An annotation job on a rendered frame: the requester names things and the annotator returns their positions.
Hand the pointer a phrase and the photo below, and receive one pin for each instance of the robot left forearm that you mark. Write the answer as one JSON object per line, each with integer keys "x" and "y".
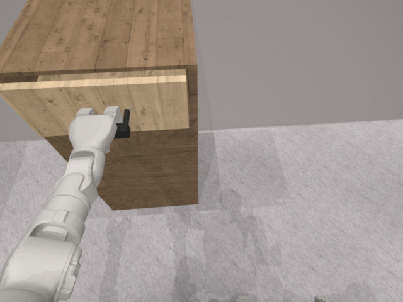
{"x": 66, "y": 210}

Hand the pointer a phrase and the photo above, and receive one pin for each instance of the handle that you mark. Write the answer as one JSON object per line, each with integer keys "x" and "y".
{"x": 123, "y": 129}

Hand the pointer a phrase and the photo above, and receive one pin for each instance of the drawer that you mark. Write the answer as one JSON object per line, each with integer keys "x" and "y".
{"x": 156, "y": 99}

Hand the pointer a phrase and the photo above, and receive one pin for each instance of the cabinet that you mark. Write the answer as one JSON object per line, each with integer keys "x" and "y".
{"x": 155, "y": 168}

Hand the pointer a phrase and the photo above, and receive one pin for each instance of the left robot hand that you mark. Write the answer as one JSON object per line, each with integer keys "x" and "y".
{"x": 97, "y": 131}

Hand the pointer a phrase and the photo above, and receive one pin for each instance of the left robot upper arm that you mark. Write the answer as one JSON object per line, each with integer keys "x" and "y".
{"x": 44, "y": 270}

